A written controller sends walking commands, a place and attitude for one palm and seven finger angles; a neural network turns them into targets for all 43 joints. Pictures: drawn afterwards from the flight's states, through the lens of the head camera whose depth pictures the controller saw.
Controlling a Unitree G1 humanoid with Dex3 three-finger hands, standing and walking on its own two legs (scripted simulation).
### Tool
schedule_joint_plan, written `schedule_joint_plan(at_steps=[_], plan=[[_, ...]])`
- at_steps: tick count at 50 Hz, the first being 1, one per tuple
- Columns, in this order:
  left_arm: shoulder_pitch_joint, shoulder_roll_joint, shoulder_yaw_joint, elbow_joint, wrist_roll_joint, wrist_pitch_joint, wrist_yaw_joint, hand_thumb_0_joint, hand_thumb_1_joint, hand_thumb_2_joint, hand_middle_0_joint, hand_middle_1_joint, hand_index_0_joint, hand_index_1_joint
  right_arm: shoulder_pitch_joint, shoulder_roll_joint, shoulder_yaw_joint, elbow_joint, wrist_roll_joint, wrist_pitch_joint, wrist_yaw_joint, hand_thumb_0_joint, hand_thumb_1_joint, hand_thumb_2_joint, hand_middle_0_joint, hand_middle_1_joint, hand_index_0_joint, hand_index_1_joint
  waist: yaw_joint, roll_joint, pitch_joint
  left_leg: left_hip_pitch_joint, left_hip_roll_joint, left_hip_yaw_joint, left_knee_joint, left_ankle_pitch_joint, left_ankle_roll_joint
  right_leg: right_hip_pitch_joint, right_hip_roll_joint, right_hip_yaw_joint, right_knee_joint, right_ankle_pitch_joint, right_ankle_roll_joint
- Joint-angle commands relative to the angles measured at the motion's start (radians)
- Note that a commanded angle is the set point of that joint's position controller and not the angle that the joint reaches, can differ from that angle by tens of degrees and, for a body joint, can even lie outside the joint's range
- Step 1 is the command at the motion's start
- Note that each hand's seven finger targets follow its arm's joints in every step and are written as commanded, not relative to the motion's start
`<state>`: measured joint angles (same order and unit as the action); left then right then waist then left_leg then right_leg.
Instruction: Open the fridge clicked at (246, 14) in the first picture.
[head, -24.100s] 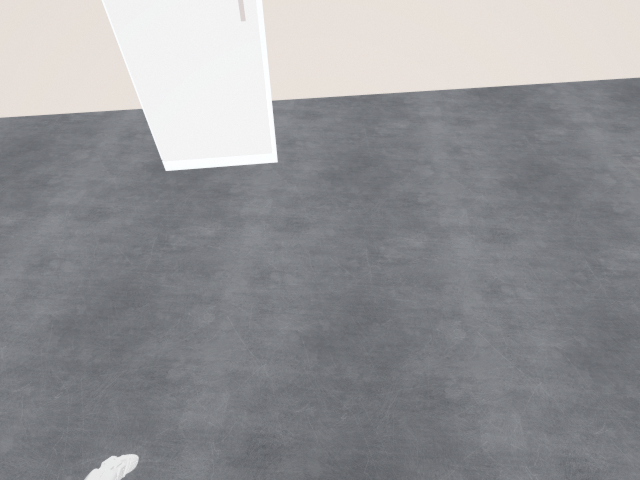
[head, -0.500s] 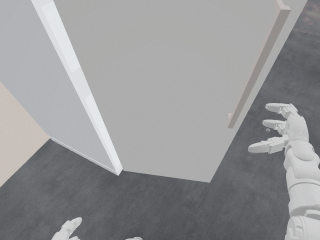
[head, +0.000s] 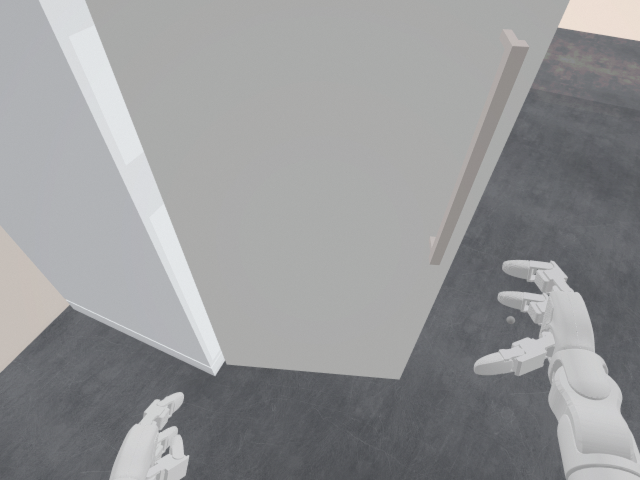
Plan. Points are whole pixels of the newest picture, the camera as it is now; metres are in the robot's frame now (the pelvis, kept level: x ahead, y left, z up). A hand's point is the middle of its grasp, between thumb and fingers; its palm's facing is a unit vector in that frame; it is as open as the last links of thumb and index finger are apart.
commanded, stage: slip the hand off the handle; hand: right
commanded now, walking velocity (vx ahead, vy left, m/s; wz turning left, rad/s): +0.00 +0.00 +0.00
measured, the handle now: (463, 171) +0.49 -0.17 +0.14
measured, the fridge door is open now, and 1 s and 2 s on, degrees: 71 71 71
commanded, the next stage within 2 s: draw the hand back to the body in 0.18 s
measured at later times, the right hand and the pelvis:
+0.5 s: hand (530, 335) +0.27 -0.21 +0.09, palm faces +0.22 +0.97 -0.01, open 14.7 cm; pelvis +0.00 +0.01 -0.01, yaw +0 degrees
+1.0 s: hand (595, 368) +0.23 -0.25 +0.12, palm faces +0.36 +0.89 -0.29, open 13.6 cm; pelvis +0.00 +0.01 +0.01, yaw +0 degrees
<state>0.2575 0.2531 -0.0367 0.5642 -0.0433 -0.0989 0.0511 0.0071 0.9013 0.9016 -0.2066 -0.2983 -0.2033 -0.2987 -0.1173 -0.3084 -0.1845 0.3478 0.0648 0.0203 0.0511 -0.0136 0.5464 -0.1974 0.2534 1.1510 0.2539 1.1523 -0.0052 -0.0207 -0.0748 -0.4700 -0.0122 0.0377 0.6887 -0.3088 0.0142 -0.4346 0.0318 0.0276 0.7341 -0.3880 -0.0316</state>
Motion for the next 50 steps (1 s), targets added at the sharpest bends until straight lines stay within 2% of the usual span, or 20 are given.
schedule_joint_plan(at_steps=[1,9,14,15,16,17,18,19,20,22,26,30,33,36,40,41,42,43,46,50], plan=[[-0.056,0.137,0.048,-0.15,0.002,-0.055,0.02,0.0,0.9,0.9,-0.2,-0.3,-0.2,-0.3,-0.194,-0.181,-0.061,-0.251,0.01,-0.038,-0.007,0.0,0.55,-0.2,0.25,1.15,0.25,1.15,-0.007,-0.006,-0.197,0.145,0.004,0.002,-0.084,0.147,0.019,0.056,-0.019,0.016,-0.137,0.216,0.007],[-0.073,0.125,0.045,-0.174,0.008,-0.071,0.02,0.0,0.9,0.9,-0.2,-0.3,-0.2,-0.3,-0.033,-0.169,-0.066,-0.407,0.015,-0.016,-0.014,0.0,0.55,-0.2,0.25,1.15,0.25,1.15,-0.019,-0.016,-0.185,0.165,0.005,-0.001,-0.081,0.172,0.015,0.053,-0.016,0.004,-0.129,0.238,0.007],[-0.078,0.123,0.038,-0.158,0.013,-0.084,0.035,0.0,0.9,0.9,-0.2,-0.3,-0.2,-0.3,-0.087,-0.176,-0.059,-0.457,0.015,-0.024,-0.02,0.0,0.55,-0.2,0.25,1.15,0.25,1.15,0.008,-0.036,-0.162,0.135,0.006,-0.007,-0.085,0.137,0.011,0.048,-0.012,0.004,-0.117,0.204,0.006],[-0.074,0.126,0.039,-0.152,0.014,-0.088,0.039,0.0,0.9,0.9,-0.2,-0.3,-0.2,-0.3,-0.089,-0.191,-0.075,-0.446,0.022,-0.025,-0.02,0.0,0.55,-0.2,0.25,1.15,0.25,1.15,0.009,-0.011,-0.154,0.139,0.006,-0.01,-0.089,0.133,0.011,0.038,-0.014,0.008,-0.114,0.2,0.003],[-0.097,0.096,0.036,-0.142,0.017,-0.119,0.056,0.0,0.9,0.9,-0.2,-0.3,-0.2,-0.3,-0.209,-0.01,-0.145,-0.605,0.262,-0.172,-0.005,0.0,0.55,-0.2,0.25,1.15,0.25,1.15,0.011,0.057,-0.167,0.138,0.0,0.001,-0.083,0.134,0.014,0.032,-0.002,0.016,-0.073,0.196,0.023],[-0.102,0.101,0.035,-0.101,0.022,-0.144,0.061,0.0,0.9,0.9,-0.2,-0.3,-0.2,-0.3,-0.146,-0.061,-0.158,-0.505,0.252,-0.25,0.01,0.0,0.55,-0.2,0.25,1.15,0.25,1.15,-0.013,0.036,-0.186,0.135,0.001,-0.019,-0.061,0.11,0.016,0.018,-0.006,0.011,-0.06,0.162,0.03],[-0.095,0.097,0.034,-0.086,0.027,-0.162,0.059,0.0,0.9,0.9,-0.2,-0.3,-0.2,-0.3,-0.146,-0.038,-0.165,-0.493,0.281,-0.325,0.025,0.0,0.55,-0.2,0.25,1.15,0.25,1.15,-0.012,0.0,-0.186,0.111,0.004,-0.014,-0.037,0.121,0.02,0.005,-0.003,0.017,-0.051,0.169,0.036],[-0.084,0.101,0.038,-0.076,0.034,-0.172,0.05,0.0,0.9,0.9,-0.2,-0.3,-0.2,-0.3,-0.091,-0.049,-0.153,-0.458,0.248,-0.374,0.032,0.0,0.55,-0.2,0.25,1.15,0.25,1.15,-0.024,-0.038,-0.187,0.097,0.004,-0.011,-0.012,0.13,0.024,-0.001,-0.005,0.013,-0.05,0.181,0.039],[-0.066,0.112,0.043,-0.075,0.038,-0.171,0.039,0.0,0.9,0.9,-0.2,-0.3,-0.2,-0.3,0.006,-0.086,-0.15,-0.4,0.196,-0.378,0.033,0.0,0.55,-0.2,0.25,1.15,0.25,1.15,-0.033,-0.06,-0.182,0.087,0.002,-0.004,0.004,0.132,0.028,-0.018,-0.007,0.014,-0.054,0.194,0.036],[-0.064,0.116,0.049,-0.107,0.029,-0.159,0.025,0.0,0.9,0.9,-0.2,-0.3,-0.2,-0.3,0.103,-0.06,-0.081,-0.403,0.149,-0.324,0.053,0.0,0.55,-0.2,0.25,1.15,0.25,1.15,-0.041,-0.096,-0.188,0.101,0.01,-0.001,0.006,0.155,0.028,-0.017,-0.009,0.007,-0.07,0.217,0.034],[-0.091,0.117,0.045,-0.151,0.013,-0.138,0.046,0.0,0.9,0.9,-0.2,-0.3,-0.2,-0.3,0.084,-0.122,-0.16,-0.516,0.212,-0.193,0.075,0.0,0.55,-0.2,0.25,1.15,0.25,1.15,-0.05,0.031,-0.206,0.196,0.014,-0.019,-0.056,0.151,0.013,-0.033,-0.011,0.006,-0.103,0.192,0.015],[-0.097,0.101,0.035,-0.144,0.018,-0.153,0.056,0.0,0.9,0.9,-0.2,-0.3,-0.2,-0.3,0.095,-0.152,-0.224,-0.639,0.238,-0.208,0.038,0.0,0.55,-0.2,0.25,1.15,0.25,1.15,-0.054,0.016,-0.198,0.221,0.008,-0.022,-0.072,0.179,0.011,-0.002,-0.011,0.009,-0.112,0.226,0.017],[-0.095,0.101,0.031,-0.13,0.016,-0.162,0.052,0.0,0.9,0.9,-0.2,-0.3,-0.2,-0.3,0.134,-0.112,-0.183,-0.617,0.232,-0.211,0.049,0.0,0.55,-0.2,0.25,1.15,0.25,1.15,-0.038,-0.024,-0.136,0.177,0.01,-0.021,-0.09,0.141,0.009,0.004,-0.01,0.002,-0.121,0.189,0.018],[-0.101,0.108,0.031,-0.13,0.005,-0.171,0.061,0.0,0.9,0.9,-0.2,-0.3,-0.2,-0.3,0.143,-0.105,-0.157,-0.603,0.241,-0.17,0.086,0.0,0.514,-0.218,0.249,1.129,0.249,1.129,-0.028,-0.014,-0.098,0.164,0.015,-0.031,-0.128,0.063,0.006,0.007,-0.012,0.003,-0.136,0.134,0.012],[-0.114,0.11,0.027,-0.137,-0.002,-0.177,0.078,0.0,0.9,0.9,-0.2,-0.3,-0.2,-0.3,0.142,-0.132,-0.188,-0.644,0.262,-0.11,0.109,0.0,0.369,-0.287,0.244,1.044,0.244,1.044,-0.038,-0.007,-0.092,0.186,0.017,-0.039,-0.163,0.01,0.005,0.029,-0.011,0.01,-0.156,0.116,0.008],[-0.136,0.103,0.039,-0.107,0.024,-0.162,0.076,0.0,0.9,0.9,-0.2,-0.3,-0.2,-0.3,0.088,-0.315,-0.224,-0.662,0.098,-0.121,-0.015,0.0,0.332,-0.305,0.242,1.023,0.242,1.023,-0.054,-0.027,-0.048,0.196,0.052,-0.098,-0.226,-0.004,0.006,0.018,-0.013,0.007,-0.172,0.111,-0.002],[-0.133,0.085,0.033,-0.106,0.032,-0.154,0.072,0.0,0.9,0.9,-0.2,-0.3,-0.2,-0.3,0.147,-0.228,-0.188,-0.634,0.086,-0.116,-0.065,0.0,0.296,-0.322,0.241,1.001,0.241,1.001,-0.043,0.001,-0.025,0.202,0.059,-0.087,-0.235,-0.014,0.002,0.023,-0.012,0.006,-0.182,0.113,-0.002],[-0.132,0.083,0.031,-0.108,0.032,-0.147,0.068,0.0,0.9,0.9,-0.2,-0.3,-0.2,-0.3,0.194,-0.196,-0.158,-0.649,0.063,-0.118,-0.093,0.0,0.26,-0.34,0.24,0.98,0.24,0.98,-0.049,-0.008,-0.042,0.228,0.053,-0.065,-0.227,0.001,0.006,0.063,-0.016,0.004,-0.202,0.129,-0.003],[-0.141,0.082,0.026,-0.112,0.038,-0.136,0.063,0.0,0.9,0.9,-0.2,-0.3,-0.2,-0.3,0.275,-0.22,-0.175,-0.739,0.038,-0.124,-0.137,0.0,0.151,-0.393,0.236,0.916,0.236,0.916,-0.061,-0.048,-0.104,0.308,0.044,-0.04,-0.22,0.12,0.008,0.143,-0.021,-0.001,-0.241,0.213,-0.005],[-0.159,0.083,0.027,-0.105,0.037,-0.122,0.062,0.0,0.9,0.9,-0.2,-0.3,-0.2,-0.3,0.289,-0.215,-0.177,-0.752,0.021,-0.125,-0.159,0.0,0.006,-0.462,0.231,0.831,0.231,0.831,-0.055,-0.007,-0.028,0.306,0.03,-0.026,-0.261,0.105,0.007,0.172,-0.028,-0.002,-0.29,0.211,-0.003]])
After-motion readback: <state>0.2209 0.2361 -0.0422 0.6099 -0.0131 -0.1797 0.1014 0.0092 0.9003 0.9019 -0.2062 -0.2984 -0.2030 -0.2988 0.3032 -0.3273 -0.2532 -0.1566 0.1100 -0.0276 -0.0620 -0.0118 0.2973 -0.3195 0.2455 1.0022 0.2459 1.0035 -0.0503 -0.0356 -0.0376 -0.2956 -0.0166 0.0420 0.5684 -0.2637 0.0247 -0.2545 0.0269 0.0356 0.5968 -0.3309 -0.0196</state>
